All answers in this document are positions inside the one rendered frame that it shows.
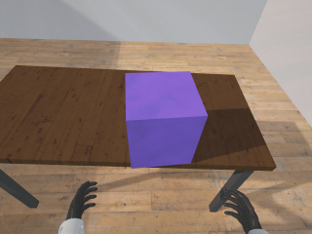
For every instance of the robot left hand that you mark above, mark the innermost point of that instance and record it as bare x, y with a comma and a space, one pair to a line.
77, 206

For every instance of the table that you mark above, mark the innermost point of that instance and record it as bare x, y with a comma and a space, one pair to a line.
72, 116

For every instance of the carton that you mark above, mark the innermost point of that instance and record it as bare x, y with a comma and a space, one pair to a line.
165, 118

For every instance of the robot right hand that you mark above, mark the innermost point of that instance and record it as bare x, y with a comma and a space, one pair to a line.
245, 210

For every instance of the left robot forearm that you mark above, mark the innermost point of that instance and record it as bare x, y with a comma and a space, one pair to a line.
72, 226

